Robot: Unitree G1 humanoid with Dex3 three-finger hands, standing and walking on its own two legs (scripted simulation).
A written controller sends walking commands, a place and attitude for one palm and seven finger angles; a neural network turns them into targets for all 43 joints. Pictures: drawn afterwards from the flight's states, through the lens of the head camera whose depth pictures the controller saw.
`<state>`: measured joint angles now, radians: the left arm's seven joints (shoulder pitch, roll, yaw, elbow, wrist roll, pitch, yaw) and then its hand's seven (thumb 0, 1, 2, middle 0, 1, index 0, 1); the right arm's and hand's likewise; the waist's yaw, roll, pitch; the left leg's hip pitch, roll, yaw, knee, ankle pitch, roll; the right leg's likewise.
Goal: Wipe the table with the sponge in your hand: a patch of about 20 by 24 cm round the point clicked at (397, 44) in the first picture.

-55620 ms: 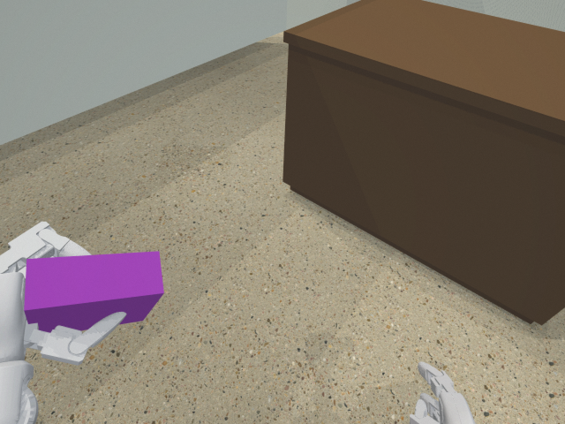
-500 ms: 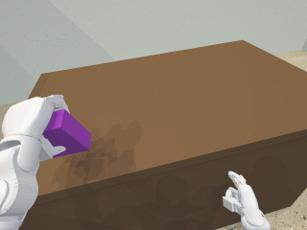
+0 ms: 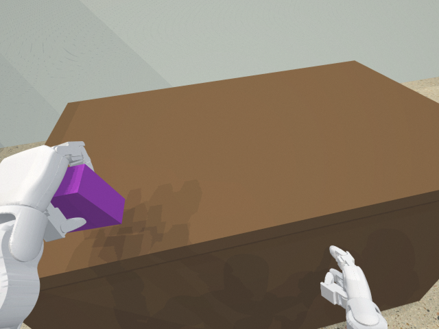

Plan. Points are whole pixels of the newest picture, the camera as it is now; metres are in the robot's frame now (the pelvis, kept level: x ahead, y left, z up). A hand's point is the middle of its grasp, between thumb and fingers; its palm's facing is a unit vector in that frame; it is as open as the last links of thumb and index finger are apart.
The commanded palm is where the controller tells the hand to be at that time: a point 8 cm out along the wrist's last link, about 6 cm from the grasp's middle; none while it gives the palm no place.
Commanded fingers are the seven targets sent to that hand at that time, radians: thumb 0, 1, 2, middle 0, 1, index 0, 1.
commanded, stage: bring the sponge back beside the body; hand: left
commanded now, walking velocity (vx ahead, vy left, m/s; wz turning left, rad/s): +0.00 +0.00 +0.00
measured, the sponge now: (76, 207) +0.20 +0.28 +0.18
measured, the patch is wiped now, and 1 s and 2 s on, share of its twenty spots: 1.00 1.00 1.00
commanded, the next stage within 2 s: step back with the hand held close in 0.20 s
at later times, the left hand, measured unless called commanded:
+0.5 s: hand (88, 182) +0.21 +0.24 +0.23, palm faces +0.41 -0.81 -0.42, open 9.2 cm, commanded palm +0.14 +0.29 +0.27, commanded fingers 0.00 0.10 1.30 -1.20 -1.60 -1.20 -1.60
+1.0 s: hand (50, 198) +0.15 +0.24 +0.26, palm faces +0.49 -0.77 -0.42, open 9.2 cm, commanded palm +0.10 +0.30 +0.27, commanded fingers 0.00 0.10 1.30 -1.20 -1.60 -1.20 -1.60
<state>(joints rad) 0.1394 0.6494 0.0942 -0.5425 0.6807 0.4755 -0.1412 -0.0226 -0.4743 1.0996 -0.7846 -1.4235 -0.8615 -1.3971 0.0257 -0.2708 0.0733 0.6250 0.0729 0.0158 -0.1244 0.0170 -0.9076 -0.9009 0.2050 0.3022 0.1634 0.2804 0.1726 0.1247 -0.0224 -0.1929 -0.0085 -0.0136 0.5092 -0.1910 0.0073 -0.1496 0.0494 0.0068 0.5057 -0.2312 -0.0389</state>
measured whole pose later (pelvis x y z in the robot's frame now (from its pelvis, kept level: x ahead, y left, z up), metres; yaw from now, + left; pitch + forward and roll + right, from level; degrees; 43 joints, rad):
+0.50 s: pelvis +0.00 +0.00 -0.01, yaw +2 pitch +0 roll -2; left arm 0.22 0.49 0.33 -0.60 -0.03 0.06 0.05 -0.02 -0.47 1.10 -0.78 -1.42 -0.86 -1.40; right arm 0.18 -0.24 0.12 0.49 0.02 -0.03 -0.08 0.01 -0.91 -0.90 0.21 0.30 0.19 0.29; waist 0.04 0.02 -0.08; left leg -0.30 0.00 -0.07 0.66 -0.35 0.02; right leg -0.32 0.06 -0.05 0.57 -0.24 -0.04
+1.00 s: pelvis -0.05 +0.01 -0.02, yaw +1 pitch +2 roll -1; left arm 0.32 0.51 0.53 -0.75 -0.06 -0.19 0.13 -0.03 -0.48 1.10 -0.79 -1.42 -0.87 -1.40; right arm 0.22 -0.21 0.03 0.59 0.02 -0.09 -0.07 0.02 -0.91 -0.90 0.21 0.30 0.20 0.30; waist -0.02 -0.02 -0.01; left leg -0.46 -0.03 -0.03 0.72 -0.29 0.03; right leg -0.48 0.03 -0.01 0.64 -0.19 -0.01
